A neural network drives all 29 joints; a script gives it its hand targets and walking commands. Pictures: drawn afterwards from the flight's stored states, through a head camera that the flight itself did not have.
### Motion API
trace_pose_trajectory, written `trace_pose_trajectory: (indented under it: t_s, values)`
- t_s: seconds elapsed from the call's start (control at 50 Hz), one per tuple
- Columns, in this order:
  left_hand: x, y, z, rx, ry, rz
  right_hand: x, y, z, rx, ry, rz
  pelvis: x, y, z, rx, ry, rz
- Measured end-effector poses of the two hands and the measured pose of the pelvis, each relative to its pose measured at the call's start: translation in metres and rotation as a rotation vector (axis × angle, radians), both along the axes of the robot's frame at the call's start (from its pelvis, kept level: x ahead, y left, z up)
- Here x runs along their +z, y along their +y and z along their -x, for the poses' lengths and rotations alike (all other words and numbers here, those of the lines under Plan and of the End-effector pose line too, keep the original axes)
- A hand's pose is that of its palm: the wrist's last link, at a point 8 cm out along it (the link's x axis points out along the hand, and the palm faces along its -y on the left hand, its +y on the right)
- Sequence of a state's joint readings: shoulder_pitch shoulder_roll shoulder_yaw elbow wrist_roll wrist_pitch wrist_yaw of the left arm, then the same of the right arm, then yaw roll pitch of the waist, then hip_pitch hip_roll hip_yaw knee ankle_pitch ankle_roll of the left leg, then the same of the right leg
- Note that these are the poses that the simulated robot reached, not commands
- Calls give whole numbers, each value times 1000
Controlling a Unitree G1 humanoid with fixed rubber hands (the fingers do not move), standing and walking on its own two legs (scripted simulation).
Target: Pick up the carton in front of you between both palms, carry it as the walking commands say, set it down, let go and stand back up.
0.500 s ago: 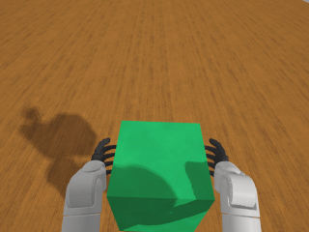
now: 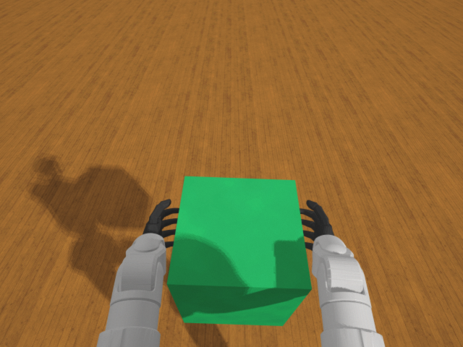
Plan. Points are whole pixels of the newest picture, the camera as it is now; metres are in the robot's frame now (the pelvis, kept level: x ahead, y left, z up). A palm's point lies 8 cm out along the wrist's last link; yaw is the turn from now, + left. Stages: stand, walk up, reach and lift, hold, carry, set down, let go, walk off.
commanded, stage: carry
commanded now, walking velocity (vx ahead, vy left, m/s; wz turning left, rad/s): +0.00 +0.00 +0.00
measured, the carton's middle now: (236, 255) +0.30 +0.00 -0.04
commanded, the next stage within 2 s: hold in 0.58 s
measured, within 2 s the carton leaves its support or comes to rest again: neither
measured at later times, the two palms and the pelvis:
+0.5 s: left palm (149, 248) +0.27 +0.15 +0.04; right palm (322, 250) +0.27 -0.15 +0.04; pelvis -0.01 +0.00 +0.00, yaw +0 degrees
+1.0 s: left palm (133, 276) +0.22 +0.17 +0.04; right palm (314, 256) +0.26 -0.13 +0.04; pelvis -0.04 -0.02 +0.01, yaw +8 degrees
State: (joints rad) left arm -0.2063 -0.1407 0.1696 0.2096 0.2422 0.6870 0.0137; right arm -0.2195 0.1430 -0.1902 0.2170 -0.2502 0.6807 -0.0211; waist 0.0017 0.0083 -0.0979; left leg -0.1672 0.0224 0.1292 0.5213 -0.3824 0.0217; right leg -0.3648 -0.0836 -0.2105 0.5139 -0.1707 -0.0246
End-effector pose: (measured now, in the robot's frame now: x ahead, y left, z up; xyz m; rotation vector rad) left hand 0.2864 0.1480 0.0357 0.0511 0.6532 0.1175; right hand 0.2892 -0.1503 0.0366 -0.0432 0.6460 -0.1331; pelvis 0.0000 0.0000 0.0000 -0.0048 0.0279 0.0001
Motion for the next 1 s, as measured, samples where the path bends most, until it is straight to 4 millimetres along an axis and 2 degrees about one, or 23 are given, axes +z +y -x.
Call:
trace_pose_trajectory:
  t_s: [0.1,0.26,0.6,0.68,0.84,1.0]
  values:
    - [5,1,6,4,-11,3,5,1,6,-3,-11,-8,0,1,4,1,1,0]
    - [3,3,15,4,15,0,2,3,15,1,15,-5,0,2,7,1,-2,-1]
    - [3,5,20,3,14,2,3,5,20,-3,13,-8,1,5,14,-1,-19,0]
    - [4,10,30,10,14,-12,2,10,26,15,13,-7,7,5,18,62,-91,3]
    - [4,32,63,132,14,-11,1,35,23,136,13,-7,10,-4,27,117,-140,-7]
    - [7,18,68,133,7,-14,3,21,29,133,6,-15,8,-18,36,134,-163,-11]
